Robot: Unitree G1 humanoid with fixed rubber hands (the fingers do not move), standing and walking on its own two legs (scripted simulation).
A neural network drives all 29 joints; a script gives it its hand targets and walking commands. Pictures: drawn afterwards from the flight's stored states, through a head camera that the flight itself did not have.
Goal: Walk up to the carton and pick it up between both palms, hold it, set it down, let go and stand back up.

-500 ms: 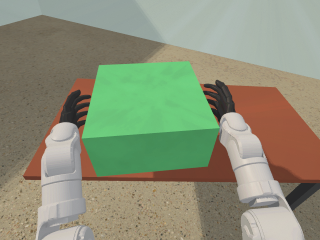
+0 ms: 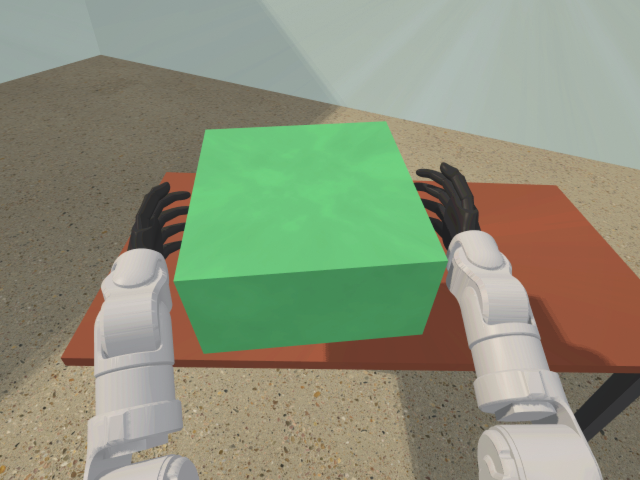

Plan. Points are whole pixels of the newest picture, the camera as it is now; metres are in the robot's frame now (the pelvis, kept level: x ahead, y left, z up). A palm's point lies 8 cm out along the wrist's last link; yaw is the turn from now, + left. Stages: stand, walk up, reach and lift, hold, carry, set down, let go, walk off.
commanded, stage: set down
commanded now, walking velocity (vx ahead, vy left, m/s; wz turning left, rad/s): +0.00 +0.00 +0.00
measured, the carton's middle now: (305, 224) +0.42 +0.00 +0.15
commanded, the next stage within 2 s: none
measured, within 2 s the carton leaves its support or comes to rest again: neither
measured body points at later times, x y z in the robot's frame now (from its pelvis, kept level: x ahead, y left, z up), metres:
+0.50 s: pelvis +0.02 -0.02 +0.00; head +0.00 +0.00 +0.45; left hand +0.39 +0.16 +0.12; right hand +0.40 -0.21 +0.14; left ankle -0.01 +0.10 -0.75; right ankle +0.02 -0.12 -0.75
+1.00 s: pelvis +0.01 -0.01 +0.00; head +0.01 +0.00 +0.45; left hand +0.40 +0.14 +0.09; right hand +0.40 -0.22 +0.12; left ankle -0.01 +0.10 -0.75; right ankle +0.02 -0.12 -0.75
